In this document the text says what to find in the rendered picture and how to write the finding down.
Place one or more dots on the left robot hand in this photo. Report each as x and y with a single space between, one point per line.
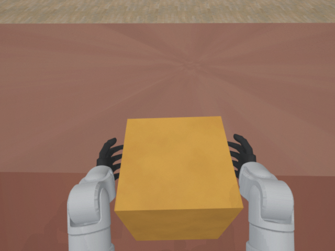
106 153

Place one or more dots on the carton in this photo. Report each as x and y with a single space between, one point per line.
177 179

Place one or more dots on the right robot hand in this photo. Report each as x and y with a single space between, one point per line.
245 153

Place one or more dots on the robot right forearm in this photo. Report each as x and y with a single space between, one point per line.
271 209

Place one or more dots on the robot left forearm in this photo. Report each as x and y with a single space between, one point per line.
88 211

